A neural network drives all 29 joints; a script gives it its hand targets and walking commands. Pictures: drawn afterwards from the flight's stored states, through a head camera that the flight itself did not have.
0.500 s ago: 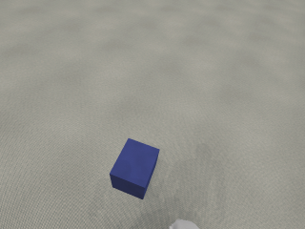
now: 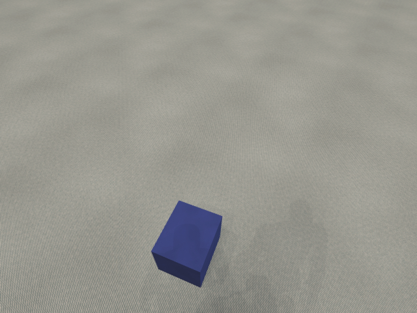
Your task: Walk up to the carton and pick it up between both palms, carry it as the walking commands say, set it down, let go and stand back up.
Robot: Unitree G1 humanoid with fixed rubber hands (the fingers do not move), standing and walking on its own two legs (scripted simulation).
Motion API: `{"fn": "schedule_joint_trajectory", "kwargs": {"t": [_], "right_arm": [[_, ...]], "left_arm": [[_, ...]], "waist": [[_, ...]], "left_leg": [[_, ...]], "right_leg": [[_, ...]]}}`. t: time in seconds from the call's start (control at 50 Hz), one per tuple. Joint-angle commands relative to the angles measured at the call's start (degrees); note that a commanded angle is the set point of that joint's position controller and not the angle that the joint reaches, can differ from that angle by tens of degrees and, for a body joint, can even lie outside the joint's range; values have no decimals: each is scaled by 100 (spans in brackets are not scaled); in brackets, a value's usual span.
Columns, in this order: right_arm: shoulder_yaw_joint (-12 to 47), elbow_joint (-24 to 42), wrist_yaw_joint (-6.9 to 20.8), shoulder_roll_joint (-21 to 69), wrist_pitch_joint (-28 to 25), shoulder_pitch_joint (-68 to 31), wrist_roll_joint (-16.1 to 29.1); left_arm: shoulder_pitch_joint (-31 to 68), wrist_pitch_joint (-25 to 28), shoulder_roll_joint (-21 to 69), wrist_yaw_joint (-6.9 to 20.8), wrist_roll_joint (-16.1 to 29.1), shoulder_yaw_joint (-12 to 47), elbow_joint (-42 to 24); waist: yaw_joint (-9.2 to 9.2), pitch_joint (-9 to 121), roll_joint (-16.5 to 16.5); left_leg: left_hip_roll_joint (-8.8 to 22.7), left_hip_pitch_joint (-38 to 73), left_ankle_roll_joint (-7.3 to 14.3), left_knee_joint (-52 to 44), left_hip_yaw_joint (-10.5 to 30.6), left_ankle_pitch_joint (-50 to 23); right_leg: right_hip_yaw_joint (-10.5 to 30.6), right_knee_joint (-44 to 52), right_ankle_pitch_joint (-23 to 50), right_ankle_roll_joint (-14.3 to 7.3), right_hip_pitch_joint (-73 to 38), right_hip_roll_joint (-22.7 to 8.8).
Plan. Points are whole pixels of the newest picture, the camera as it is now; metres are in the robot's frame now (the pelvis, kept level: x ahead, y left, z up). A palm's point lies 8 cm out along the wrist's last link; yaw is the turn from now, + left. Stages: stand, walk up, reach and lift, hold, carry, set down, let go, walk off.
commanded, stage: walk up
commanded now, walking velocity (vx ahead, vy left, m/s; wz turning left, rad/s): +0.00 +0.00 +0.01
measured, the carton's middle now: (189, 243) +0.52 +0.06 -0.67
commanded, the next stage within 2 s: none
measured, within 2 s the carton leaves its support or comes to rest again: neither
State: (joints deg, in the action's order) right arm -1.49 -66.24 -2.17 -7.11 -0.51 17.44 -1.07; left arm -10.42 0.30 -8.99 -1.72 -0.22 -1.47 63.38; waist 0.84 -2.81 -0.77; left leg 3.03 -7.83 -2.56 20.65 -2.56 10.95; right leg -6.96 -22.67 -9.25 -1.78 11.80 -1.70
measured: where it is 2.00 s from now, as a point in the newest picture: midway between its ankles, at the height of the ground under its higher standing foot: outside the picture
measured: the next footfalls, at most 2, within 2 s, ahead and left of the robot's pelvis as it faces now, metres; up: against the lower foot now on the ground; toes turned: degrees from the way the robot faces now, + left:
left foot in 0.70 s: +0.10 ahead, +0.26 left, +0.00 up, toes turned -8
right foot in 1.04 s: +0.09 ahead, +0.11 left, +0.00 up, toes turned -25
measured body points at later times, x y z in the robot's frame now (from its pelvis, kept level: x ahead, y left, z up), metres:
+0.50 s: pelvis +0.01 +0.03 +0.00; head +0.03 +0.02 +0.45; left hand -0.03 +0.28 -0.14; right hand +0.02 -0.21 -0.16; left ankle -0.01 +0.18 -0.68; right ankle +0.04 -0.10 -0.74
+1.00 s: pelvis +0.08 +0.18 -0.01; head +0.11 +0.17 +0.44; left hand +0.28 +0.37 -0.14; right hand -0.02 -0.03 -0.16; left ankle +0.06 +0.27 -0.74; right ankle +0.05 +0.11 -0.72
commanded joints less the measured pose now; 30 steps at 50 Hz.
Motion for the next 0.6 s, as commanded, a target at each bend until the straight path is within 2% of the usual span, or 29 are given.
{"fn": "schedule_joint_trajectory", "kwargs": {"t": [0.0,0.08,0.14,0.16,0.32,0.34,0.36,0.38,0.4,0.42,0.46,0.48,0.5,0.54,0.58], "right_arm": [[-74,-29,-20,-412,-24,438,6],[-79,-70,-12,-379,-2,430,4],[-80,-115,-10,-366,-16,447,9],[-82,-102,-17,-400,-20,399,13],[-76,-138,-31,-351,-5,455,11],[-122,66,-14,-625,19,76,-162],[-306,549,87,-982,259,3,-195],[-195,729,147,-756,360,-152,-350],[-198,675,206,-686,334,-25,-357],[-232,683,234,-685,268,3,-326],[-220,788,244,-678,214,-102,-290],[-188,813,261,-672,242,-114,-264],[-159,904,276,-642,274,-126,-227],[-118,1065,300,-715,339,-271,-171],[-80,1206,322,-794,352,-324,-103]], "left_arm": [[-332,55,-399,22,-15,-54,-12],[-470,44,-425,0,-36,-72,53],[-580,54,-371,3,-35,-70,110],[-632,53,-381,-3,-30,-71,137],[-840,43,-316,-35,-45,-68,186],[-885,56,-839,-65,-170,-376,294],[-2166,-46,-1478,-194,-287,-487,520],[-2245,-122,-1702,-276,-281,-532,428],[-1600,-136,-1570,-289,-243,-544,142],[-1194,-104,-1317,-269,-231,-515,-9],[-979,-37,-1019,-215,-235,-434,-86],[-994,-39,-1085,-185,-261,-460,-80],[-1073,-59,-1163,-177,-290,-489,-99],[-1150,-128,-1344,-145,-325,-545,-164],[-1053,-190,-1557,-121,-338,-618,-314]], "waist": [[-16,-3,95],[-13,-76,-13],[-35,-49,9],[-37,-38,107],[-47,-51,7],[-103,-177,79],[-462,-237,545],[-569,-213,72],[-369,-249,-387],[-273,-295,-592],[-187,-244,-603],[-200,-162,-814],[-225,-128,-929],[-272,-48,-1362],[-247,-13,-1642]], "left_leg": [[343,-246,226,-384,253,-304],[326,-311,219,-334,219,-250],[345,-271,219,-408,226,-276],[354,-300,217,-399,230,-290],[355,-347,244,-427,306,-361],[274,-586,217,293,-102,310],[-183,-2041,22,2312,-276,1396],[155,-2944,-63,3449,439,1415],[330,-2983,-101,3918,595,1106],[391,-2847,-162,3963,553,766],[328,-2225,-194,3673,439,498],[230,-1985,-198,3425,341,585],[131,-1856,-210,3137,226,672],[-29,-1645,-233,2671,58,843],[-113,-1242,-217,2087,-91,1051]], "right_leg": [[651,640,63,77,-240,-629],[652,701,-74,63,-176,-667],[599,663,-17,85,-227,-642],[554,631,30,85,-274,-628],[477,561,140,112,-321,-626],[835,713,-631,115,-100,-753],[3537,1317,-2075,-462,-750,-2120],[4355,1671,-3020,-778,-784,-2789],[3864,1634,-2907,-736,-507,-2612],[3255,1504,-2387,-579,-166,-2232],[2551,1281,-1637,-319,465,-1710],[2288,1151,-1424,-283,622,-1520],[2281,1142,-1419,-301,731,-1486],[2268,1076,-1448,-364,873,-1393],[2225,999,-1496,-389,1077,-1301]]}}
